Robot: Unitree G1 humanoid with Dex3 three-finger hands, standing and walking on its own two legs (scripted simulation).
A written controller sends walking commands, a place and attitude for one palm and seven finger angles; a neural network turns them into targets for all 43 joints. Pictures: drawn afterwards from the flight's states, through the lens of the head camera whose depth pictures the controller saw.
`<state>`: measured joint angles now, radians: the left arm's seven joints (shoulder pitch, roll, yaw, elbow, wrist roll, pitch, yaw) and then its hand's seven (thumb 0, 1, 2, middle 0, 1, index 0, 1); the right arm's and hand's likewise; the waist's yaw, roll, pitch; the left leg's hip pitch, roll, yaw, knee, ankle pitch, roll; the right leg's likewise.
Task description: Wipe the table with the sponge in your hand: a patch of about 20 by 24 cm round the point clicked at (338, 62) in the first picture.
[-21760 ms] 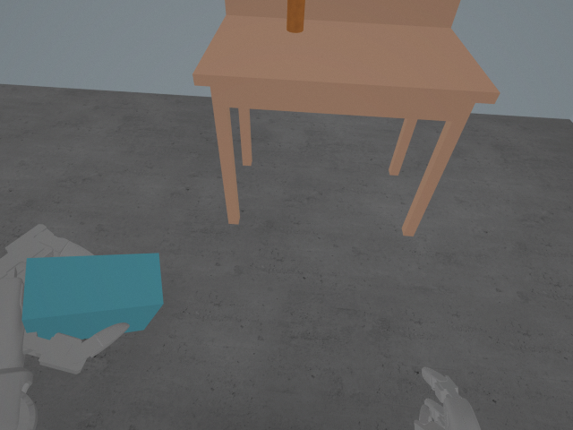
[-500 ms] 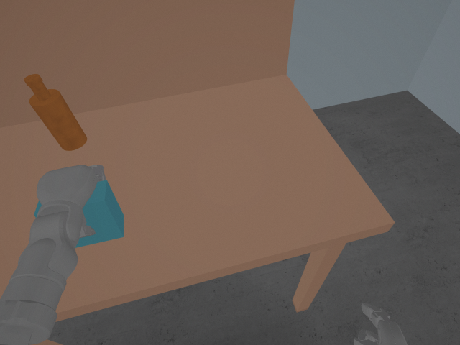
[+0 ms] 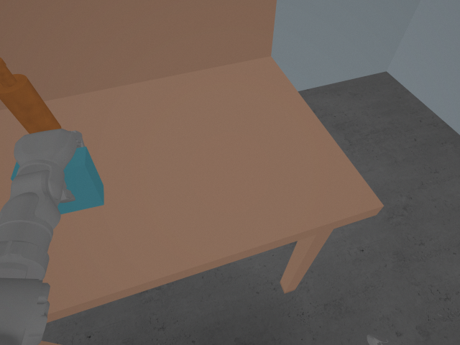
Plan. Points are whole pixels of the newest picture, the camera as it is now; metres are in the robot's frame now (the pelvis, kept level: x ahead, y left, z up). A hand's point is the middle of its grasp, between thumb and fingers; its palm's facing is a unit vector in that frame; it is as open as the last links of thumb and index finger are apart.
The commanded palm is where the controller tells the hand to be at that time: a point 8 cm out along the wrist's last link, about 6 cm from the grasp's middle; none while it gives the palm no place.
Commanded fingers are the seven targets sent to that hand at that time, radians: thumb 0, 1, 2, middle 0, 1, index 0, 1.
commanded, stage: wipe forward along the first lane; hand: left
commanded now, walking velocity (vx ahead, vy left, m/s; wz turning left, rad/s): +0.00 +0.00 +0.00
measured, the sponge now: (67, 189) +0.38 +0.34 +0.02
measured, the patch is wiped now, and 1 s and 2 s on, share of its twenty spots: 0.25 0.35 0.60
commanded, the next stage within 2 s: slide across to the middle lane in 0.16 s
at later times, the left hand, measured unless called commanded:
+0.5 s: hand (67, 159) +0.42 +0.34 +0.07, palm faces -0.10 +0.00 -1.00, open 9.8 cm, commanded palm +0.41 +0.32 +0.12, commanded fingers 0.00 0.10 1.30 -1.20 -1.60 -1.20 -1.60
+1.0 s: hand (100, 147) +0.45 +0.28 +0.07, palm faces -0.09 -0.02 -1.00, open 9.8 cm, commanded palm +0.43 +0.27 +0.12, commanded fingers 0.00 0.10 1.30 -1.20 -1.60 -1.20 -1.60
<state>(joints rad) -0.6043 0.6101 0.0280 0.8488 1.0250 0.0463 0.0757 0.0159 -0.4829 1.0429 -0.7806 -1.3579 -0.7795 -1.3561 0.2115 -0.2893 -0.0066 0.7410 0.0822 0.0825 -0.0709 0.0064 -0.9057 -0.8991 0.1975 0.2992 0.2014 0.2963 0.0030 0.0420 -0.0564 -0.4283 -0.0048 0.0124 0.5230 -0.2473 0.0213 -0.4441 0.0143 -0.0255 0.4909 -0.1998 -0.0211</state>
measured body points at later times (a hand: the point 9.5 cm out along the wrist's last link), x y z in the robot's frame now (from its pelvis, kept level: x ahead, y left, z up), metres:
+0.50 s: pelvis +0.02 +0.02 +0.00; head +0.07 +0.01 +0.45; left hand +0.42 +0.34 +0.12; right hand +0.11 -0.26 -0.13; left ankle +0.00 +0.11 -0.73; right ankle +0.02 -0.11 -0.73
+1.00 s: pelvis +0.04 +0.01 +0.00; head +0.09 -0.01 +0.45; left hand +0.45 +0.28 +0.12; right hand +0.17 -0.24 -0.13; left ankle +0.00 +0.11 -0.73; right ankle +0.02 -0.11 -0.73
